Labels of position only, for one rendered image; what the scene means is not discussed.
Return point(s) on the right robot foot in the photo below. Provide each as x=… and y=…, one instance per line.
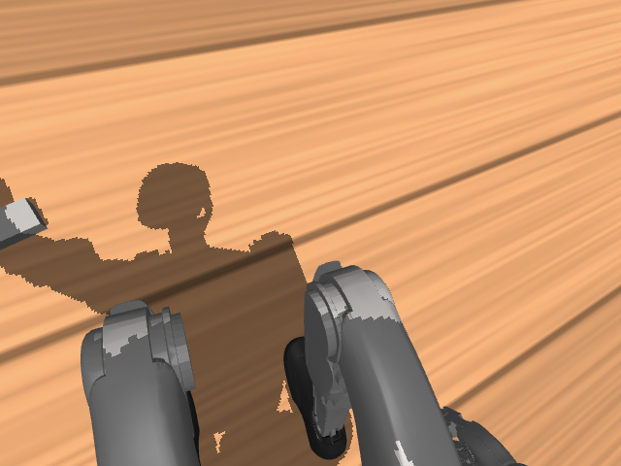
x=300, y=385

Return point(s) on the small box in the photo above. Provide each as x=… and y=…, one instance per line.
x=18, y=221

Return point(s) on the right robot hand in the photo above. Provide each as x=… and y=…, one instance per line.
x=476, y=446

